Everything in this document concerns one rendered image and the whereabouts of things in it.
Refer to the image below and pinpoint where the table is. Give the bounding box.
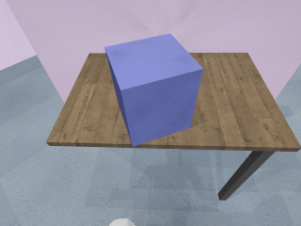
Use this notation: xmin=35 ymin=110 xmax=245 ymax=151
xmin=46 ymin=53 xmax=301 ymax=201

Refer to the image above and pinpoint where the carton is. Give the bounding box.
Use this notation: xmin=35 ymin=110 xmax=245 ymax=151
xmin=104 ymin=33 xmax=203 ymax=147

